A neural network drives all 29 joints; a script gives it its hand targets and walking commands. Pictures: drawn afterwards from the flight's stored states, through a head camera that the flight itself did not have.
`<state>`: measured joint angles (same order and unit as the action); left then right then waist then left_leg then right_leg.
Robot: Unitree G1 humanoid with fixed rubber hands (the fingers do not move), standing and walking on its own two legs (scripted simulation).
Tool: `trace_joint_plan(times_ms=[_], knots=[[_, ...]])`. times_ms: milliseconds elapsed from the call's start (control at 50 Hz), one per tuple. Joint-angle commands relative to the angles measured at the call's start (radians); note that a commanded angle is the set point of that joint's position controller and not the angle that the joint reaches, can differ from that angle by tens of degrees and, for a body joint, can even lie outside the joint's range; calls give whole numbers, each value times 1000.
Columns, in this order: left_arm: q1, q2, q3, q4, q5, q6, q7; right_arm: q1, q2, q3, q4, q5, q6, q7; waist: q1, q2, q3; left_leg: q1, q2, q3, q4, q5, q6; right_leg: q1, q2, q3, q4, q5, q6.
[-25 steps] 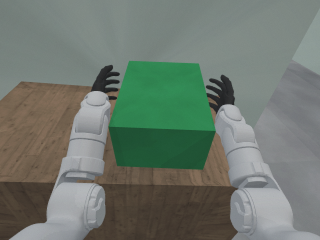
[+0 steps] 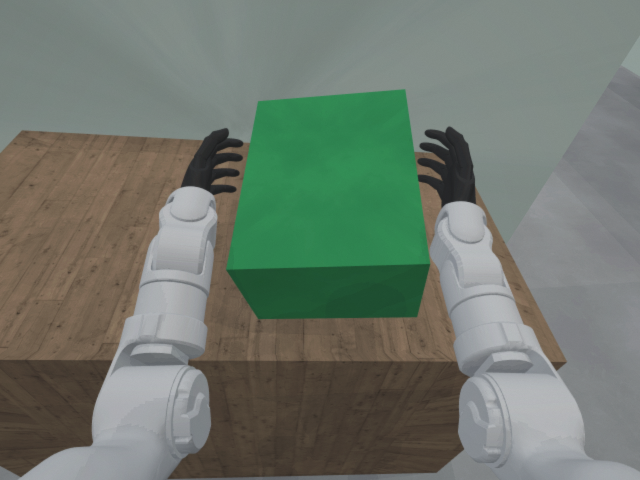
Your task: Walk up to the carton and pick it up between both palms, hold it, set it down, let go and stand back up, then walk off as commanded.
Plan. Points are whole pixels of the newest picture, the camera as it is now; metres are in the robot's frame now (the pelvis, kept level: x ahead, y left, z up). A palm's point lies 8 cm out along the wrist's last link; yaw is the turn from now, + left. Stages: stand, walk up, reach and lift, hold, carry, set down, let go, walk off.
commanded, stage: set down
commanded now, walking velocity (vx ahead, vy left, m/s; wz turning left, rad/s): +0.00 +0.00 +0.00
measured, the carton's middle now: (332, 202) +0.46 +0.00 +0.11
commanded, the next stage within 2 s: none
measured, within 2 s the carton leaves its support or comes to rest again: neither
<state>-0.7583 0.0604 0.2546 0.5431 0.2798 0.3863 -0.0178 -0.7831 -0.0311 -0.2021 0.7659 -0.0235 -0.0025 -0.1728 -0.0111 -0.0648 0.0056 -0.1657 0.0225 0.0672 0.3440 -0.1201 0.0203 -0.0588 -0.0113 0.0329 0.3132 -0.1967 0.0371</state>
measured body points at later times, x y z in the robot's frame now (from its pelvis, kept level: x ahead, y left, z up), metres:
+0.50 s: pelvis +0.00 +0.00 +0.00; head -0.02 +0.04 +0.45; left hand +0.40 +0.18 +0.13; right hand +0.41 -0.13 +0.17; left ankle +0.05 +0.11 -0.75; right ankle -0.01 -0.14 -0.75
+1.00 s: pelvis +0.02 +0.00 +0.00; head +0.02 +0.03 +0.45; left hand +0.44 +0.17 +0.10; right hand +0.43 -0.14 +0.13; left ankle +0.05 +0.11 -0.75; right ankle -0.01 -0.14 -0.75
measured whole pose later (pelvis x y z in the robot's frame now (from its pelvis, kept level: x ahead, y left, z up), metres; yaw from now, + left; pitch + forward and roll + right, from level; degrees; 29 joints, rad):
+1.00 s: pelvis +0.02 +0.00 +0.00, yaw +0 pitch -2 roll +0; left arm -0.77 0.06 0.35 0.85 0.28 0.17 -0.05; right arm -0.72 0.05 -0.31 0.84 -0.17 -0.07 -0.19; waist -0.01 -0.06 0.03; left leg -0.15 0.01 0.07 0.34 -0.15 0.02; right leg -0.03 -0.02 0.03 0.28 -0.21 0.04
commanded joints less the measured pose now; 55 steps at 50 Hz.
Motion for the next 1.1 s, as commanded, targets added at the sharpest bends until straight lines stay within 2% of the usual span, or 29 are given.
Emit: trace_joint_plan(times_ms=[0,60,120,180,240,300,380,420,500,620,780,840,960,1020,1080], knots=[[-498,-563,-231,-135,-18,-96,-203,-514,611,441,-141,67,-54,117,40,49,-438,354,-38,46,-41,347,-25,187,25,-74,-53,353,11],[-483,-566,-243,-184,-28,-101,-206,-492,613,490,-184,91,-56,104,31,57,-479,372,-42,31,-12,454,-34,222,27,-67,-32,487,18],[-497,-579,-267,-231,-46,-114,-203,-485,620,517,-232,103,-66,94,20,72,-508,390,-43,17,9,522,-42,227,33,-65,-25,547,20],[-542,-600,-303,-267,-70,-136,-197,-494,627,510,-264,96,-81,90,5,92,-538,406,-41,5,23,558,-53,204,41,-66,-30,546,19],[-592,-613,-328,-260,-88,-160,-190,-502,630,479,-251,71,-90,92,-8,105,-548,410,-38,0,25,543,-61,164,47,-69,-46,487,15],[-607,-597,-308,-173,-79,-172,-192,-492,625,422,-176,33,-85,98,-14,95,-494,382,-37,9,-2,434,-53,130,42,-72,-72,380,10],[-614,-534,-221,-4,-37,-168,-218,-481,610,304,-46,-29,-60,109,-13,60,-335,316,-31,37,-81,163,-17,79,26,-81,-118,130,9],[-637,-513,-190,42,-25,-170,-230,-485,612,248,-17,-60,-53,117,-13,48,-284,285,-27,48,-115,55,-2,58,20,-86,-134,19,10],[-741,-503,-172,72,-26,-211,-231,-511,643,178,7,-121,-65,131,-17,58,-286,241,-24,60,-142,-28,5,51,18,-91,-125,-39,12],[-875,-536,-207,80,-63,-313,-197,-568,718,162,21,-178,-118,149,-10,73,-411,229,-26,63,-118,41,-11,51,17,-92,-96,35,11],[-759,-481,-82,243,1,-328,-226,-476,745,155,97,-201,-97,142,18,32,-333,177,-38,80,-120,65,12,132,-1,-67,-69,181,27],[-739,-471,-65,241,10,-329,-235,-463,747,182,79,-189,-95,134,20,30,-355,180,-42,78,-102,134,7,167,0,-61,-46,298,34],[-736,-490,-104,188,-9,-357,-236,-427,776,233,30,-177,-118,114,-1,46,-468,202,-42,62,-47,310,-14,201,7,-57,-10,504,39],[-720,-510,-120,177,-17,-370,-234,-412,800,252,13,-175,-128,106,-6,52,-510,204,-39,55,-21,376,-14,187,10,-59,2,564,40],[-699,-515,-113,193,-13,-375,-238,-398,813,257,9,-179,-132,99,-5,49,-509,189,-37,54,-12,387,-9,179,8,-58,6,585,40]])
